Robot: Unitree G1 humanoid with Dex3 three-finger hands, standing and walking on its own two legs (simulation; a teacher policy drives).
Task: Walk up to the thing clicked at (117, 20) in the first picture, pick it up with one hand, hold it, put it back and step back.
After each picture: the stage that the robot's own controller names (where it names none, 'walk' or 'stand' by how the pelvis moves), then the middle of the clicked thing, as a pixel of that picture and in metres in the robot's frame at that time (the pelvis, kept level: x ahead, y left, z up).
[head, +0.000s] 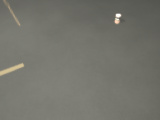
stand; (117, 18) +1.92 -0.50 -0.72
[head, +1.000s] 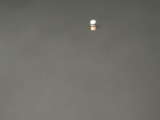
walk; (93, 25) +1.84 -0.02 -0.70
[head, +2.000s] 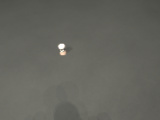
walk; (62, 49) +1.27 +0.29 -0.72
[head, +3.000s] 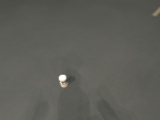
walk; (63, 81) +0.85 +0.26 -0.72
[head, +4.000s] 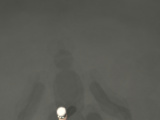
stand; (62, 114) +0.52 +0.20 -0.71
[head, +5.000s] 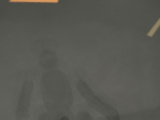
stand; out of the picture +0.45 +0.21 -0.72
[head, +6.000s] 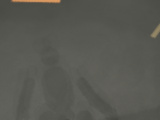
stand; out of the picture +0.42 +0.20 -0.73
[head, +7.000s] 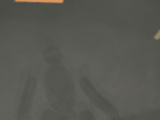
stand; out of the picture +0.41 +0.20 -0.73
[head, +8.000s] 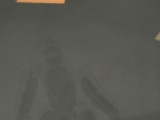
stand; out of the picture +0.41 +0.19 -0.73
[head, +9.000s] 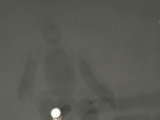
go down; (56, 115) +0.43 +0.18 -0.71
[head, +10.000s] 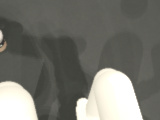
go down; out of the picture +0.49 +0.26 -0.28
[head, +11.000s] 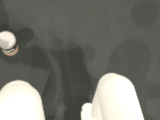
close in; (8, 44) +0.49 +0.26 -0.29
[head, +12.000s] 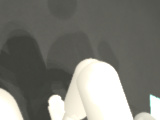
close in; out of the picture +0.46 +0.31 -0.23
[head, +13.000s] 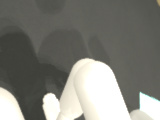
close; out of the picture +0.45 +0.30 -0.24
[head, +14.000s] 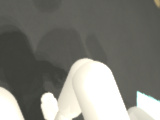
lift; out of the picture +0.44 +0.29 -0.24
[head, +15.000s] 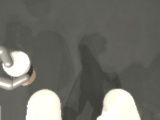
lift; (21, 69) +0.36 +0.21 -0.04
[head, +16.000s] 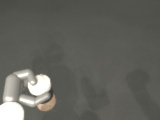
hold; (43, 93) +0.31 +0.15 +0.02
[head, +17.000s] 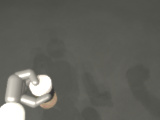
hold; (44, 92) +0.32 +0.15 +0.00
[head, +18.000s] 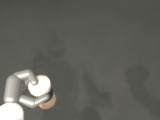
hold; (43, 92) +0.32 +0.15 +0.00
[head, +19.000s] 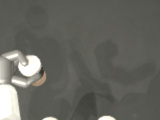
crouch; (33, 71) +0.39 +0.16 -0.06
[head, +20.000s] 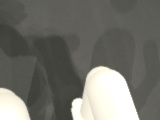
lower; out of the picture +0.50 +0.27 -0.13
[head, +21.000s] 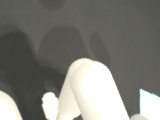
lower; out of the picture +0.43 +0.32 -0.24
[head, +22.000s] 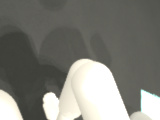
lower; out of the picture +0.43 +0.32 -0.24
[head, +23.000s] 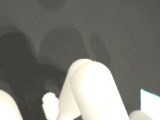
lower; out of the picture +0.43 +0.32 -0.24
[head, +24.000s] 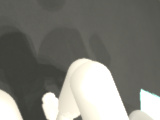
lower; out of the picture +0.43 +0.32 -0.24
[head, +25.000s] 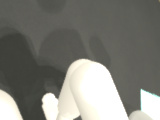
open; out of the picture +0.43 +0.31 -0.24
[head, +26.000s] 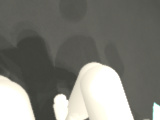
stand; out of the picture +0.44 +0.30 -0.25
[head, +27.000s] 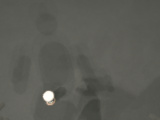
stand; (49, 98) +0.44 +0.19 -0.57
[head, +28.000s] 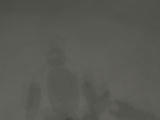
stand; out of the picture +0.42 +0.18 -0.67
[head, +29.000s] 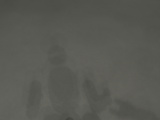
stand; out of the picture +0.41 +0.18 -0.67
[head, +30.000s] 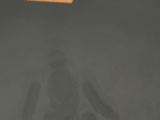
stand; out of the picture +0.42 +0.17 -0.72
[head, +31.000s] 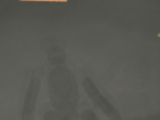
stand; out of the picture +0.41 +0.19 -0.73
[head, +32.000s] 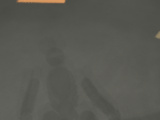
stand; out of the picture +0.39 +0.20 -0.73
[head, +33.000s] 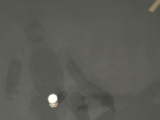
walk; (53, 100) +0.49 +0.17 -0.71
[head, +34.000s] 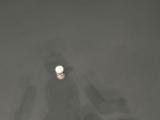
walk; (60, 72) +0.79 +0.24 -0.69
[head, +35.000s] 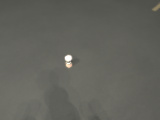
stand; (68, 61) +1.07 +0.17 -0.71
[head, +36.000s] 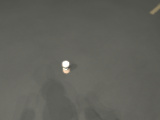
stand; (66, 67) +1.00 +0.17 -0.72
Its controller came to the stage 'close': yes
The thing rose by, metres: 0.71
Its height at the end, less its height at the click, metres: +0.00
